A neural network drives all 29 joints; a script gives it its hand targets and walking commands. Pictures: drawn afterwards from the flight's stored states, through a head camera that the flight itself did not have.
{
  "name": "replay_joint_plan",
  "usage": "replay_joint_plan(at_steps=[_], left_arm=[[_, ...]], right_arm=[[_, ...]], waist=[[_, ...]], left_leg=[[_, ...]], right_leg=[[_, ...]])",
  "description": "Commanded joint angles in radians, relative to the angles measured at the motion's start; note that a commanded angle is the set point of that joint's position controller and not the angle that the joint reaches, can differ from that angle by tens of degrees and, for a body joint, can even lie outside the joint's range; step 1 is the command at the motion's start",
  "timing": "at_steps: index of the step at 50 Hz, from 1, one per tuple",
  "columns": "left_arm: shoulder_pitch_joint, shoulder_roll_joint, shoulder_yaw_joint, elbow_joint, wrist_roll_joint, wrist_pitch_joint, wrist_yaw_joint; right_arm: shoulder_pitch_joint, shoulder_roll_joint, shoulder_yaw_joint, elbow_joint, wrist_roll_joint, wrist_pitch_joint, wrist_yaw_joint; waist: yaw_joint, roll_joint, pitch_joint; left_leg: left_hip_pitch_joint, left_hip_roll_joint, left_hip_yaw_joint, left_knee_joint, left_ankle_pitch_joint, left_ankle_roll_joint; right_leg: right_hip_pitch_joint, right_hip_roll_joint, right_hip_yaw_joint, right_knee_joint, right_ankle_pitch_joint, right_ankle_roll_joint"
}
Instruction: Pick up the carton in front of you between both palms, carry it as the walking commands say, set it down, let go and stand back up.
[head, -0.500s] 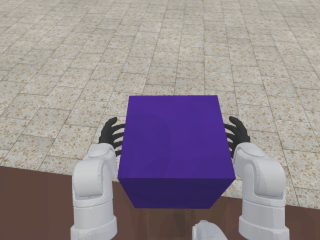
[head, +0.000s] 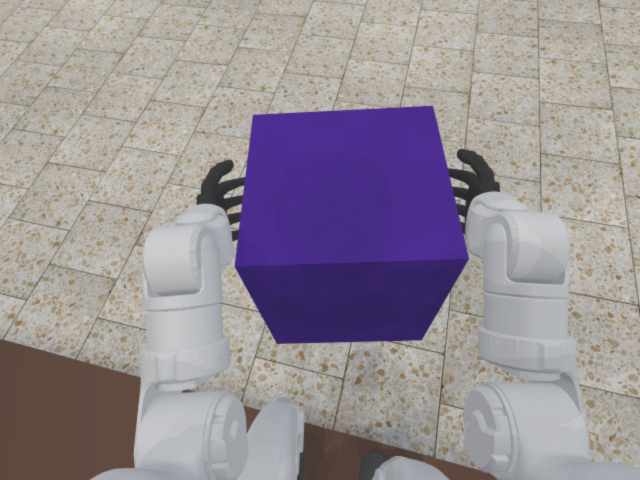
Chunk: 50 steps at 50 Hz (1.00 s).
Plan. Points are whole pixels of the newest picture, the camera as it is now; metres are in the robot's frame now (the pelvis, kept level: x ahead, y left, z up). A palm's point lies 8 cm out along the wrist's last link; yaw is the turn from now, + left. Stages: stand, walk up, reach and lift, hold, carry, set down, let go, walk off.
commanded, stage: carry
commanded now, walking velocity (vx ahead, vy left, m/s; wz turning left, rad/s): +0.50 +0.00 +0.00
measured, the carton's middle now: (345, 238) +0.39 +0.01 +0.01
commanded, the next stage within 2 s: none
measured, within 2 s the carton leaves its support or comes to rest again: neither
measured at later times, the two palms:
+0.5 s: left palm (257, 67) +0.73 +0.18 +0.00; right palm (431, 70) +0.71 -0.12 +0.01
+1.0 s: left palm out of the picture +1.04 +0.21 +0.05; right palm out of the picture +1.07 -0.09 +0.05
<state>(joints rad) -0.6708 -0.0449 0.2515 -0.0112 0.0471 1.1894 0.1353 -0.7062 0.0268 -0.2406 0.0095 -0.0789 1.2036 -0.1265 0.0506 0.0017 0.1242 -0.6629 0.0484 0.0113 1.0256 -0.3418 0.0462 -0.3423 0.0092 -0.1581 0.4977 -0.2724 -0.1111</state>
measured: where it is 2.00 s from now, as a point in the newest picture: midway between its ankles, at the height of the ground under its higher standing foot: (336, 135)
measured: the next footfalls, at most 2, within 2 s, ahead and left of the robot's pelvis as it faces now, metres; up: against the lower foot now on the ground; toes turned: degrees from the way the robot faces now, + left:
left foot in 0.26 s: +0.38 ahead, +0.08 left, -0.07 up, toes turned +4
right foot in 0.72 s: +0.71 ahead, -0.02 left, -0.07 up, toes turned -5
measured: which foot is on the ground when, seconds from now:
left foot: up 0.00-0.24, down 0.26-0.74, up 0.76-1.00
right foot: down 0.00-0.28, up 0.30-0.70, down 0.72-1.00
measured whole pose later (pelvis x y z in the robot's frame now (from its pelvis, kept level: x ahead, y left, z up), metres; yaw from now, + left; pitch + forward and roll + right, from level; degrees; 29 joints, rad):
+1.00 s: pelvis +0.69 +0.03 -0.06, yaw +1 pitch +6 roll +2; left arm -0.61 -0.03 0.21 -0.02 0.03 1.18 0.14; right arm -0.62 0.04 -0.23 -0.03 -0.08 1.18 -0.12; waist 0.07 -0.02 0.01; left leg -0.64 0.05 0.03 0.92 -0.33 0.01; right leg -0.26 0.02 -0.12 0.38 -0.23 -0.10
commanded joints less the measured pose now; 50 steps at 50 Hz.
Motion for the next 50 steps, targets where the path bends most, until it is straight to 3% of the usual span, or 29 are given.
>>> replay_joint_plan(at_steps=[1, 4, 7, 9, 10, 11, 12, 13, 14, 15, 16, 17, 18, 20, 21, 26, 29, 32, 33, 34, 35, 36, 37, 38, 39, 41, 43, 47, 50], left_arm=[[-0.729, -1.077, -0.741, -0.201, -0.465, -0.009, -0.253], [-0.672, -1.024, -0.767, -0.205, -0.443, -0.007, -0.255], [-0.604, -0.966, -0.771, -0.149, -0.415, -0.004, -0.256], [-0.595, -0.946, -0.771, -0.101, -0.411, -0.001, -0.257], [-0.602, -0.948, -0.769, -0.075, -0.414, 0.001, -0.259], [-0.615, -0.954, -0.77, -0.049, -0.42, 0.004, -0.263], [-0.637, -0.96, -0.769, -0.024, -0.429, 0.006, -0.268], [-0.668, -0.963, -0.764, -0.005, -0.43, 0.006, -0.27], [-0.706, -0.985, -0.761, 0.009, -0.429, 0.015, -0.268], [-0.699, -0.975, -0.729, 0.052, -0.428, 0.028, -0.26], [-0.711, -0.982, -0.715, 0.049, -0.43, 0.03, -0.252], [-0.745, -1.007, -0.709, 0.042, -0.428, 0.021, -0.244], [-0.752, -1.044, -0.697, 0.029, -0.423, 0.015, -0.237], [-0.776, -1.091, -0.698, -0.007, -0.415, 0.0, -0.223], [-0.752, -1.11, -0.698, -0.012, -0.408, -0.009, -0.216], [-0.617, -1.125, -0.717, -0.036, -0.36, -0.055, -0.189], [-0.58, -1.103, -0.749, -0.071, -0.337, -0.081, -0.185], [-0.57, -1.059, -0.78, -0.117, -0.328, -0.094, -0.184], [-0.573, -1.038, -0.788, -0.132, -0.33, -0.093, -0.185], [-0.577, -1.015, -0.793, -0.147, -0.338, -0.09, -0.188], [-0.571, -0.996, -0.796, -0.157, -0.342, -0.086, -0.191], [-0.558, -0.976, -0.793, -0.162, -0.344, -0.08, -0.196], [-0.54, -0.947, -0.783, -0.149, -0.346, -0.072, -0.205], [-0.497, -0.909, -0.752, -0.087, -0.332, -0.066, -0.207], [-0.44, -0.932, -0.753, -0.053, -0.35, -0.058, -0.216], [-0.566, -1.0, -0.796, -0.114, -0.408, -0.052, -0.236], [-0.677, -1.049, -0.826, -0.16, -0.467, -0.046, -0.25], [-0.697, -1.044, -0.81, -0.16, -0.497, -0.024, -0.261], [-0.604, -1.039, -0.764, -0.09, -0.47, -0.002, -0.277]], right_arm=[[-0.62, 1.079, 0.705, -0.162, 0.38, -0.041, 0.166], [-0.605, 1.025, 0.743, -0.203, 0.374, -0.036, 0.171], [-0.588, 0.973, 0.754, -0.171, 0.373, -0.018, 0.193], [-0.563, 0.94, 0.734, -0.121, 0.365, -0.004, 0.211], [-0.548, 0.922, 0.713, -0.089, 0.357, 0.002, 0.218], [-0.536, 0.906, 0.69, -0.054, 0.35, 0.006, 0.224], [-0.521, 0.889, 0.664, -0.021, 0.341, 0.009, 0.23], [-0.532, 0.873, 0.643, -0.001, 0.34, 0.011, 0.239], [-0.575, 0.863, 0.63, 0.036, 0.344, 0.014, 0.246], [-0.543, 0.867, 0.598, 0.104, 0.355, 0.02, 0.248], [-0.547, 0.89, 0.595, 0.114, 0.369, 0.014, 0.251], [-0.562, 0.948, 0.597, 0.086, 0.397, 0.011, 0.259], [-0.651, 0.994, 0.619, 0.04, 0.424, 0.004, 0.265], [-0.728, 1.086, 0.653, -0.02, 0.48, -0.01, 0.273], [-0.752, 1.113, 0.664, -0.05, 0.499, -0.017, 0.273], [-0.68, 1.149, 0.715, -0.109, 0.513, -0.053, 0.271], [-0.636, 1.136, 0.751, -0.131, 0.509, -0.077, 0.276], [-0.601, 1.1, 0.782, -0.151, 0.509, -0.093, 0.276], [-0.586, 1.082, 0.786, -0.158, 0.509, -0.095, 0.273], [-0.577, 1.061, 0.791, -0.17, 0.508, -0.096, 0.268], [-0.572, 1.043, 0.797, -0.17, 0.507, -0.093, 0.266], [-0.578, 1.022, 0.804, -0.163, 0.502, -0.09, 0.265], [-0.58, 1.006, 0.803, -0.158, 0.492, -0.082, 0.265], [-0.519, 0.997, 0.773, -0.109, 0.482, -0.063, 0.261], [-0.486, 0.971, 0.755, -0.101, 0.465, -0.057, 0.255], [-0.55, 0.99, 0.736, -0.119, 0.438, -0.055, 0.247], [-0.577, 0.994, 0.72, -0.131, 0.418, -0.055, 0.234], [-0.531, 0.982, 0.698, -0.091, 0.375, -0.043, 0.206], [-0.467, 0.991, 0.69, -0.059, 0.344, -0.027, 0.198]], waist=[[0.023, -0.113, -0.652], [0.028, -0.14, -0.641], [0.085, -0.12, -0.574], [0.087, -0.08, -0.494], [0.06, -0.089, -0.482], [0.001, -0.099, -0.499], [-0.075, -0.068, -0.542], [-0.111, -0.002, -0.556], [-0.06, 0.241, -0.599], [-0.093, 0.304, -0.672], [-0.142, 0.295, -0.681], [-0.12, 0.116, -0.581], [-0.104, 0.13, -0.604], [-0.086, 0.073, -0.585], [-0.082, 0.065, -0.608], [-0.11, 0.084, -0.624], [-0.119, 0.082, -0.593], [-0.131, 0.092, -0.573], [-0.124, 0.108, -0.586], [-0.094, 0.14, -0.619], [-0.049, 0.143, -0.666], [0.008, 0.096, -0.685], [-0.006, -0.08, -0.739], [0.025, -0.263, -0.865], [0.034, -0.187, -0.891], [0.016, -0.061, -0.712], [-0.006, -0.002, -0.644], [-0.007, -0.078, -0.611], [-0.004, -0.132, -0.584]], left_leg=[[-0.091, -0.022, 0.049, -0.143, 0.092, -0.014], [-0.048, -0.047, 0.094, -0.253, 0.285, -0.007], [-0.126, -0.06, 0.103, -0.473, 0.485, 0.001], [0.016, -0.046, 0.095, -0.651, 0.635, 0.015], [0.138, -0.039, 0.099, -0.676, 0.659, 0.027], [0.296, -0.042, 0.117, -0.667, 0.645, 0.037], [0.506, -0.057, 0.168, -0.654, 0.629, 0.029], [0.69, -0.001, 0.115, -0.601, 0.568, 0.004], [0.962, 0.205, -0.104, -0.343, 0.995, 0.053], [1.076, 0.296, -0.361, -0.385, 0.772, 0.172], [1.036, 0.341, -0.544, -0.528, 0.421, 0.267], [0.926, 0.271, -0.476, -0.61, 0.311, 0.186], [0.897, 0.307, -0.481, -0.601, 0.417, 0.205], [0.797, 0.231, -0.34, -0.591, 0.555, 0.153], [0.787, 0.213, -0.294, -0.591, 0.581, 0.128], [0.88, 0.152, -0.152, -0.554, 0.866, 0.114], [0.887, 0.097, -0.081, -0.545, 0.98, 0.088], [0.889, 0.043, -0.004, -0.507, 1.101, 0.069], [0.848, 0.047, 0.016, -0.465, 1.173, 0.066], [0.796, 0.069, 0.018, -0.389, 1.205, 0.049], [0.752, 0.077, 0.048, -0.27, 1.167, 0.025], [0.618, 0.057, 0.067, -0.128, 1.003, 0.01], [0.355, -0.009, 0.035, 0.033, 0.249, -0.004], [0.058, -0.145, -0.03, 0.394, -0.234, -0.06], [-0.027, -0.089, -0.084, 0.482, -0.206, -0.034], [-0.108, -0.046, -0.057, 0.362, -0.112, -0.011], [-0.032, -0.015, -0.04, 0.203, -0.048, -0.018], [-0.012, -0.013, 0.029, -0.045, -0.033, -0.04], [-0.016, -0.018, 0.076, -0.217, 0.09, -0.051]], right_leg=[[0.608, -0.233, 0.237, -0.025, 0.743, -0.103], [0.627, -0.191, 0.16, 0.027, 0.812, -0.079], [0.749, -0.146, 0.162, 0.097, 0.689, -0.045], [0.632, -0.135, 0.15, 0.12, 0.525, -0.03], [0.553, -0.133, 0.143, 0.159, 0.54, -0.024], [0.478, -0.136, 0.126, 0.253, 0.622, -0.009], [0.367, -0.113, 0.073, 0.414, 0.645, 0.011], [0.183, -0.078, 0.066, 0.607, 0.417, 0.032], [-0.129, -0.008, 0.096, 0.794, -0.288, 0.057], [-0.31, 0.048, 0.159, 0.947, -0.367, 0.07], [-0.413, 0.058, 0.171, 1.035, -0.32, 0.076], [-0.428, 0.006, 0.17, 0.933, -0.267, 0.069], [-0.421, -0.018, 0.179, 0.933, -0.203, 0.075], [-0.386, -0.051, 0.177, 0.83, -0.102, 0.086], [-0.37, -0.055, 0.167, 0.804, -0.079, 0.094], [-0.494, -0.045, 0.089, 0.629, -0.005, 0.09], [-0.455, -0.009, 0.038, 0.433, 0.126, 0.072], [-0.309, 0.061, -0.046, 0.122, 0.27, 0.051], [-0.187, 0.094, -0.073, 0.055, 0.32, 0.042], [-0.036, 0.098, -0.05, 0.018, 0.348, 0.026], [0.135, 0.076, -0.025, -0.062, 0.408, 0.01], [0.341, 0.025, 0.006, -0.106, 0.466, 0.004], [0.619, -0.21, 0.265, 0.042, 0.83, -0.046], [0.873, -0.423, 0.669, 0.04, 0.725, -0.275], [0.86, -0.41, 0.722, -0.017, 0.483, -0.287], [0.689, -0.321, 0.557, -0.083, 0.463, -0.183], [0.533, -0.29, 0.464, -0.135, 0.418, -0.122], [0.492, -0.262, 0.344, -0.164, 0.526, -0.102], [0.515, -0.226, 0.252, -0.155, 0.648, -0.07]])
